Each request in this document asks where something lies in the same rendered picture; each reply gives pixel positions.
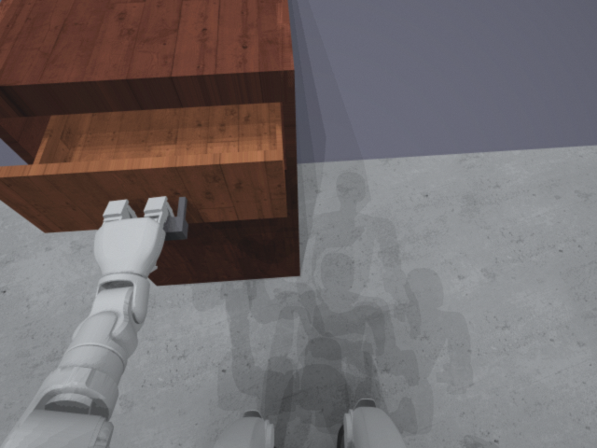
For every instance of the drawer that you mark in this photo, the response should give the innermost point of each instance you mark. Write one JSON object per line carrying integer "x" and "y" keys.
{"x": 227, "y": 160}

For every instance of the left robot forearm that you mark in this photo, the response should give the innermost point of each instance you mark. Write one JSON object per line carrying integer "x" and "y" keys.
{"x": 86, "y": 380}

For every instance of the cabinet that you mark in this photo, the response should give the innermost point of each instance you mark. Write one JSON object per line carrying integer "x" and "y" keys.
{"x": 62, "y": 57}

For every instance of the left robot upper arm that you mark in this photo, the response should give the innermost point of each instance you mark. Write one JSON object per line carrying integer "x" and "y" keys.
{"x": 51, "y": 429}

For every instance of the robot left hand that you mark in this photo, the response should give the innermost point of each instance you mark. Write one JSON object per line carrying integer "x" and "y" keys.
{"x": 129, "y": 244}

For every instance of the handle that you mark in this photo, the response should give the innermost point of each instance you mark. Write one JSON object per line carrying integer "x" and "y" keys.
{"x": 176, "y": 227}

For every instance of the robot left shin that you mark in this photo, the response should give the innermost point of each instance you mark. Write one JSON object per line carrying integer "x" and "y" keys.
{"x": 252, "y": 413}

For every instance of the left robot thigh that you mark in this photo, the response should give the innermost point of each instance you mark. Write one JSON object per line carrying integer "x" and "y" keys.
{"x": 247, "y": 432}

